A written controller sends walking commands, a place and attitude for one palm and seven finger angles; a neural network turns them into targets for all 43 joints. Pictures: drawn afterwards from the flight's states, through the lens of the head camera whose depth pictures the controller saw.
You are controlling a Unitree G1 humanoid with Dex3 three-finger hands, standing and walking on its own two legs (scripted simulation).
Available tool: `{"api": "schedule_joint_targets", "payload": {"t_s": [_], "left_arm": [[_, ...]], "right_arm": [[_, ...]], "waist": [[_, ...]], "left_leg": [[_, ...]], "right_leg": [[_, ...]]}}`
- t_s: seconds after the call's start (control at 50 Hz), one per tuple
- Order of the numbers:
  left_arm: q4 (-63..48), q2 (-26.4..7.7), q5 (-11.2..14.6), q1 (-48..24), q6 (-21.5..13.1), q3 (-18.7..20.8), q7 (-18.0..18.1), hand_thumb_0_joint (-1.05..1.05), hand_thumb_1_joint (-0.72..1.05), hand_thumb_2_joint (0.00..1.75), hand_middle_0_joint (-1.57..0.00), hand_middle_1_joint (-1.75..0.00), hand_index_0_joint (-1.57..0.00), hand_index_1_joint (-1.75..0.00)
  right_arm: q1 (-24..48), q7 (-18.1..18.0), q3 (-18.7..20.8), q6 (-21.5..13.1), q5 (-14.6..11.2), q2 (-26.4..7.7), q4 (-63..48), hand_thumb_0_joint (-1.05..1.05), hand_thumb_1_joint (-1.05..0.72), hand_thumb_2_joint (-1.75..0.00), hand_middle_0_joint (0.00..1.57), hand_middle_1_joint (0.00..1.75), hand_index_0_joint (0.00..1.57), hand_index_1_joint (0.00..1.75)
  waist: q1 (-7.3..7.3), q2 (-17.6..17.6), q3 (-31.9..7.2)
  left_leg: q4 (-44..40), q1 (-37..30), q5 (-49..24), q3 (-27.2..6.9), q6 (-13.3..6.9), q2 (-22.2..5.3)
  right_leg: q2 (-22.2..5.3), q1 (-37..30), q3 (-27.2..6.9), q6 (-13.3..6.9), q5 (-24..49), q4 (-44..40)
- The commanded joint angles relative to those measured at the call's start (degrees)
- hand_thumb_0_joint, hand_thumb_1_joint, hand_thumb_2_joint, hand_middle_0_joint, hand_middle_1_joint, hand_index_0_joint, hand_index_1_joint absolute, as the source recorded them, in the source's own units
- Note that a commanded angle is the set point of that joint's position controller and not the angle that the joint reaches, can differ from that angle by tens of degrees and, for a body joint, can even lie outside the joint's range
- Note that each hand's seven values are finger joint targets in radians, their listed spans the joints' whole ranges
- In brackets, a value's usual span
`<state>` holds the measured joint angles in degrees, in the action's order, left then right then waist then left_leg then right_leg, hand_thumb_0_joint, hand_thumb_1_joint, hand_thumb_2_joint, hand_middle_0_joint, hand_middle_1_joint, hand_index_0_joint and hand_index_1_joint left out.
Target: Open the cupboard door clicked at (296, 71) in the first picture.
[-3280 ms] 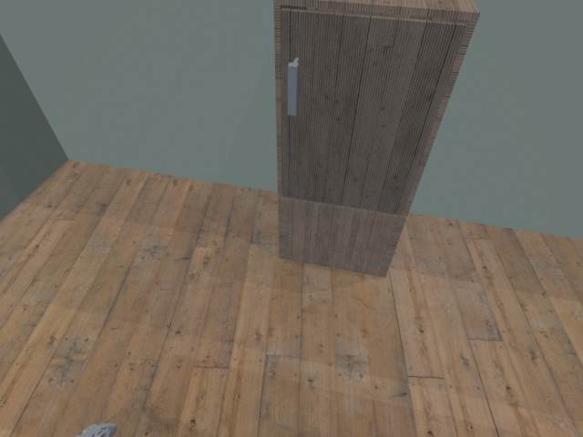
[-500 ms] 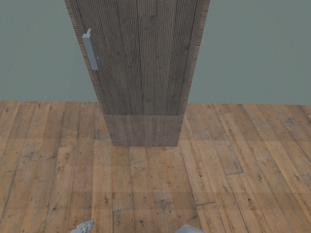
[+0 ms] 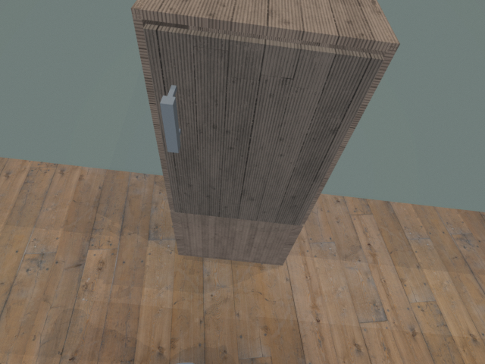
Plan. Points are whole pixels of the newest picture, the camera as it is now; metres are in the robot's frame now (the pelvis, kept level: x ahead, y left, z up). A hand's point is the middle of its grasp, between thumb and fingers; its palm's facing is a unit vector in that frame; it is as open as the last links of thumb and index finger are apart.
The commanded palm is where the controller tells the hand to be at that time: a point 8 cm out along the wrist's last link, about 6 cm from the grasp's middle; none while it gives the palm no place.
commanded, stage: come to a stop and stand still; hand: left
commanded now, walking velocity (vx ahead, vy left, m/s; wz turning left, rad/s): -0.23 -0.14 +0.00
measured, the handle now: (173, 119) +0.55 +0.19 +0.05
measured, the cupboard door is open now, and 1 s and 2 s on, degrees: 0 0 0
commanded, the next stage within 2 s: look again from close up in 1.16 s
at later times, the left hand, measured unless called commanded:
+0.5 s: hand out of the picture -0.02 +0.10 -0.15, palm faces +0.04 -0.97 -0.25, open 7.4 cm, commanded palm none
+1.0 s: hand out of the picture -0.03 +0.18 -0.18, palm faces +0.07 -0.98 -0.20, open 7.4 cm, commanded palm none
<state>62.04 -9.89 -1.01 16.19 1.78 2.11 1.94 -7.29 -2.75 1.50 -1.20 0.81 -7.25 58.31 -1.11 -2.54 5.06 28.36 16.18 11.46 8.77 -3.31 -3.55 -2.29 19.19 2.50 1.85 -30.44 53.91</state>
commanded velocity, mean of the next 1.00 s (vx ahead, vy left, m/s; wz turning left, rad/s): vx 0.03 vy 0.08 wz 0.00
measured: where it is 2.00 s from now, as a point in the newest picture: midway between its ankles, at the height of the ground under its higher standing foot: outside the picture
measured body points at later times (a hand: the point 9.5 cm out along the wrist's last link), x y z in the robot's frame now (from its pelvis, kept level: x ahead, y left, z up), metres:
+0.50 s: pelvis -0.03 -0.08 +0.01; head -0.03 -0.11 +0.45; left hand -0.02 +0.15 -0.13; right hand -0.02 -0.31 -0.17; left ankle -0.04 +0.08 -0.67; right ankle -0.05 -0.19 -0.74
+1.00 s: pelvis -0.03 -0.01 +0.00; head -0.01 +0.00 +0.45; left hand -0.03 +0.23 -0.16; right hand +0.05 -0.23 -0.15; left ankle -0.04 +0.09 -0.74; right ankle -0.05 -0.13 -0.73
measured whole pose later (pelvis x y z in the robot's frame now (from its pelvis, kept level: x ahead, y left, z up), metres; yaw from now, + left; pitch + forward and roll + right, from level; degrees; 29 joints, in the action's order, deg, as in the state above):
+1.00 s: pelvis -0.03 -0.01 +0.00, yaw +0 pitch +0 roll +1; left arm 62.1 -10.8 -1.1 15.4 1.7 1.9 1.3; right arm -9.5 -1.9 1.1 -0.2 1.0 -8.0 59.2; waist -1.7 -2.8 1.9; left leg 25.5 10.1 14.9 5.3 -1.8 0.9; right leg -4.1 15.2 3.3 1.7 -22.2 37.1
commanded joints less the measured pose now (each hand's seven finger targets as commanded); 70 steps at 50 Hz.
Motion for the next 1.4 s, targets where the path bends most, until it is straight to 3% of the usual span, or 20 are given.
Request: {"api": "schedule_joint_targets", "payload": {"t_s": [0.0, 0.2, 0.24, 0.26, 0.28, 0.32, 0.34, 0.42, 0.5, 0.62, 0.7, 0.72, 0.76, 0.82, 0.92, 1.0, 1.08, 1.24, 1.3, 1.38], "left_arm": [[-3.4, -4.5, -0.3, 4.5, 0.8, 2.5, 0.3, 0.0, 0.9, 0.9, -0.2, -0.3, -0.2, -0.3], [-6.5, -2.7, -0.2, 3.0, 0.7, 1.9, -0.4, 0.0, 0.9, 0.9, -0.2, -0.3, -0.2, -0.3], [-4.3, -3.0, -0.3, 8.1, -0.5, 1.7, -0.3, 0.0, 0.9, 0.9, -0.2, -0.3, -0.2, -0.3], [-4.2, -6.3, -1.1, 8.4, -1.3, 1.7, 0.0, 0.0, 0.9, 0.9, -0.2, -0.3, -0.2, -0.3], [-6.1, -11.7, -1.3, 4.9, -1.8, 2.1, 0.2, 0.0, 0.9, 0.9, -0.2, -0.3, -0.2, -0.3], [-8.6, -13.9, -1.1, -0.7, -0.9, 2.3, 0.2, 0.0, 0.9, 0.9, -0.2, -0.3, -0.2, -0.3], [-8.1, -13.1, -0.8, -0.5, -1.8, 2.8, 0.4, 0.0, 0.9, 0.9, -0.2, -0.3, -0.2, -0.3], [-8.0, -9.8, -0.4, -0.5, -2.6, 2.2, 0.2, 0.0, 0.9, 0.9, -0.2, -0.3, -0.2, -0.3], [-6.0, -9.0, -0.3, 5.8, -2.9, 2.4, 0.6, 0.0, 0.9, 0.9, -0.2, -0.3, -0.2, -0.3], [-4.4, -9.8, -1.2, 7.8, -2.6, 2.8, 0.8, 0.0, 0.9, 0.9, -0.2, -0.3, -0.2, -0.3], [-4.2, -10.1, -0.9, 2.7, -2.0, 2.7, 0.5, 0.0, 0.9, 0.9, -0.2, -0.3, -0.2, -0.3], [-4.1, -8.9, -0.4, 2.2, -1.7, 2.4, 0.4, 0.0, 0.9, 0.9, -0.2, -0.3, -0.2, -0.3], [-4.6, -3.3, 0.3, 4.6, -0.9, 1.2, 0.2, 0.0, 0.9, 0.9, -0.2, -0.3, -0.2, -0.3], [-3.4, -1.9, -0.4, 2.1, -0.4, 0.4, 0.2, 0.0, 0.9, 0.9, -0.2, -0.3, -0.2, -0.3], [-1.3, -2.1, 0.2, 2.7, -1.0, 0.0, -0.4, 0.0, 0.9, 0.9, -0.2, -0.3, -0.2, -0.3], [0.4, -4.4, -0.2, 5.1, -2.2, -0.1, 0.0, 0.0, 0.9, 0.9, -0.2, -0.3, -0.2, -0.3], [0.2, -5.0, 0.0, 0.7, -2.7, -0.7, -0.2, 0.0, 0.9, 0.9, -0.2, -0.3, -0.2, -0.3], [1.9, -5.5, -0.4, 4.3, -3.4, -1.7, 2.6, 0.0, 0.9, 0.9, -0.2, -0.3, -0.2, -0.3], [-1.5, -6.5, 0.0, 0.9, -4.0, -1.8, 0.9, 0.0, 0.9, 0.9, -0.2, -0.3, -0.2, -0.3], [-1.2, -5.1, 0.4, 1.5, -3.5, -2.1, 0.3, 0.0, 0.9, 0.9, -0.2, -0.3, -0.2, -0.3]], "right_arm": [[-7.1, -1.1, 3.1, 1.1, 0.1, -11.9, -0.4, 0.0, -0.9, -0.9, 0.2, 0.3, 0.2, 0.3], [-1.6, 1.1, 3.9, 2.1, 1.0, -11.3, -2.2, 0.0, -0.9, -0.9, 0.2, 0.3, 0.2, 0.3], [-2.2, 1.6, 3.8, 2.4, 0.6, -10.8, -1.8, 0.0, -0.9, -0.9, 0.2, 0.3, 0.2, 0.3], [-4.0, 1.9, 3.3, 2.8, -0.2, -7.4, -1.8, 0.0, -0.9, -0.9, 0.2, 0.3, 0.2, 0.3], [-4.3, 2.4, 2.4, 3.4, -0.5, -3.5, -3.6, 0.0, -0.9, -0.9, 0.2, 0.3, 0.2, 0.3], [-2.7, 3.2, 3.1, 4.2, 0.4, -6.8, -4.7, 0.0, -0.9, -0.9, 0.2, 0.3, 0.2, 0.3], [-1.8, 3.1, 3.0, 4.5, 0.6, -6.9, -4.0, 0.0, -0.9, -0.9, 0.2, 0.3, 0.2, 0.3], [-8.3, 3.6, 3.4, 3.6, 0.7, -8.3, -1.2, 0.0, -0.9, -0.9, 0.2, 0.3, 0.2, 0.3], [-6.8, 3.4, 3.1, 3.4, 0.6, -8.2, -2.1, 0.0, -0.9, -0.9, 0.2, 0.3, 0.2, 0.3], [-3.5, 2.8, 2.2, 2.9, -0.1, -6.6, -3.7, 0.0, -0.9, -0.9, 0.2, 0.3, 0.2, 0.3], [-9.6, 2.3, 1.8, 2.0, -0.6, -5.7, -1.2, 0.0, -0.9, -0.9, 0.2, 0.3, 0.2, 0.3], [-11.9, 2.2, 1.6, 1.5, -0.6, -6.4, -0.3, 0.0, -0.9, -0.9, 0.2, 0.3, 0.2, 0.3], [-12.8, 1.6, 2.6, 0.6, 0.0, -13.6, -0.4, 0.0, -0.9, -0.9, 0.2, 0.3, 0.2, 0.3], [-7.9, 0.6, 1.6, 0.5, 0.5, -11.3, -0.5, 0.0, -0.9, -0.9, 0.2, 0.3, 0.2, 0.3], [-6.1, 0.2, 1.0, 0.4, 0.3, -9.6, 0.1, 0.0, -0.9, -0.9, 0.2, 0.3, 0.2, 0.3], [-6.3, 0.5, 0.9, 0.1, -0.7, -7.6, 1.1, 0.0, -0.9, -0.9, 0.2, 0.3, 0.2, 0.3], [-6.8, 1.0, 0.4, 0.6, -0.2, -6.1, 2.5, 0.0, -0.9, -0.9, 0.2, 0.3, 0.2, 0.3], [-6.2, 1.5, -0.6, -0.8, -0.7, -9.8, 0.8, 0.0, -0.9, -0.9, 0.2, 0.3, 0.2, 0.3], [-11.2, 1.9, -1.3, -1.2, 0.6, -7.3, 0.5, 0.0, -0.9, -0.9, 0.2, 0.3, 0.2, 0.3], [-12.4, 1.2, -1.4, -1.3, 0.2, -8.1, -0.6, 0.0, -0.9, -0.9, 0.2, 0.3, 0.2, 0.3]], "waist": [[1.56, 6.5, -10.1], [0.88, 17.7, -6.1], [-1.52, 11.4, -7.3], [-1.43, 0.0, -6.3], [-0.38, -15.9, -2.3], [0.39, -7.7, 1.4], [-0.62, -13.8, 2.5], [1.06, -7.5, 1.3], [-1.73, -7.0, -3.1], [-2.94, -9.0, -4.2], [0.91, -9.9, -5.3], [1.71, -6.4, -5.8], [1.23, 14.8, -8.1], [0.73, 16.3, -1.7], [0.18, 11.0, -4.1], [-0.56, 0.9, -5.7], [1.44, -4.7, -1.1], [-0.01, 2.2, 1.2], [1.0, 12.2, -4.0], [1.01, 7.3, -6.4]], "left_leg": [[-5.6, -13.4, -50.6, -10.7, -7.3, -17.9], [-10.9, 0.3, 0.6, -11.1, -4.5, -13.3], [-6.8, 5.4, 12.0, -8.9, -0.7, -9.6], [2.2, 8.3, 15.9, -4.6, 2.9, -3.9], [12.5, 13.3, 19.0, -4.2, 5.7, 1.0], [20.1, 9.3, 15.2, -8.7, 4.4, 0.3], [23.1, 13.1, 12.1, -9.8, 4.5, 1.1], [29.4, 15.2, 3.7, -9.0, 5.5, 1.4], [29.2, 18.2, 4.4, -8.8, 6.9, 1.5], [16.6, 12.0, 12.2, -6.8, 6.7, 1.2], [-0.3, -5.1, 2.5, -3.6, 5.5, 3.3], [-5.3, -10.7, -2.4, -4.2, 5.1, 2.6], [-10.1, -13.9, -13.4, -20.6, -0.8, -13.2], [-15.1, -3.8, -13.0, -19.0, -4.9, -12.7], [-9.2, -9.7, -28.2, -12.1, -4.9, -8.9], [-4.7, -5.2, -13.0, -10.3, 0.3, -4.4], [-7.5, -7.0, -4.0, -8.9, 2.6, -2.1], [-0.8, -2.7, -14.7, -8.2, 3.1, -4.3], [-5.5, -1.8, -6.1, -10.8, 1.9, -3.2], [-5.4, -4.3, -10.0, -11.2, 0.4, -3.8]], "right_leg": [[0.2, 8.4, -4.2, 0.5, 3.8, 13.7], [-0.6, -2.8, 1.0, -0.5, 4.6, -11.6], [-0.3, -12.6, 2.1, -0.5, 13.7, -26.1], [-5.8, -12.7, -4.0, -1.2, 11.4, -35.2], [-18.2, -4.7, -22.3, -5.1, 0.8, -44.7], [-20.8, 7.4, -21.5, -8.4, -9.1, -48.1], [-18.5, 5.0, -24.4, -7.1, -4.6, -48.5], [-14.2, -4.2, -12.2, -5.9, 14.6, -41.9], [-15.8, -14.9, -11.5, -7.6, 25.0, -38.8], [-17.7, -15.8, -11.5, -10.7, 38.1, -35.1], [-13.2, -6.0, -7.3, -7.3, 33.4, -31.4], [-10.4, -2.6, -5.4, -5.3, 28.6, -28.6], [-2.3, 4.2, 2.0, -0.5, 6.6, -17.8], [-2.8, 2.9, -0.9, -0.3, 1.2, -6.0], [-2.4, -1.1, 0.3, -0.1, 6.5, -15.9], [-4.7, -11.8, -4.2, -1.2, 26.6, -33.7], [-6.6, -5.4, -6.1, -3.3, 25.2, -34.4], [-6.4, -6.9, -5.1, -2.6, 36.2, -31.2], [-4.6, -8.4, -3.5, -4.9, 20.0, -27.9], [-3.1, -9.3, -1.9, -4.3, 20.4, -26.6]]}}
